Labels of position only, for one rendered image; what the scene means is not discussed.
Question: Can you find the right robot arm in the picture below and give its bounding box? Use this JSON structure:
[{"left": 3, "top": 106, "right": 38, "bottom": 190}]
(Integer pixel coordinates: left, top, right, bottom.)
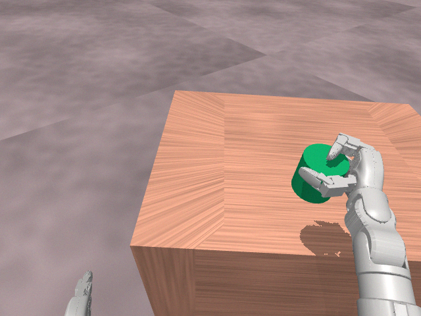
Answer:
[{"left": 345, "top": 188, "right": 421, "bottom": 316}]

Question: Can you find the can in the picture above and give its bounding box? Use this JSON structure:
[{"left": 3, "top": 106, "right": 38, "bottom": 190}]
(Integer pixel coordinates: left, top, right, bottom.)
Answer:
[{"left": 291, "top": 144, "right": 349, "bottom": 203}]

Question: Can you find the right robot hand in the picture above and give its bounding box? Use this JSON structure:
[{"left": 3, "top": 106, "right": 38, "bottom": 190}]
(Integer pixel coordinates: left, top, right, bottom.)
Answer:
[{"left": 299, "top": 133, "right": 384, "bottom": 199}]

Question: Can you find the left robot hand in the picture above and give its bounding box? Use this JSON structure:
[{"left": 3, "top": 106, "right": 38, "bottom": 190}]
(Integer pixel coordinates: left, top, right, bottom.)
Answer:
[{"left": 64, "top": 271, "right": 93, "bottom": 316}]

